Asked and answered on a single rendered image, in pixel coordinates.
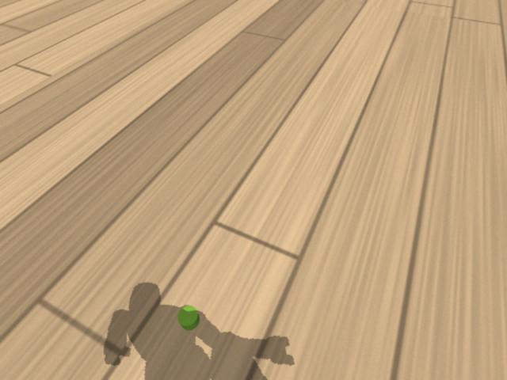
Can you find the tin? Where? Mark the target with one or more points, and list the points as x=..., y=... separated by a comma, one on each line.
x=188, y=318

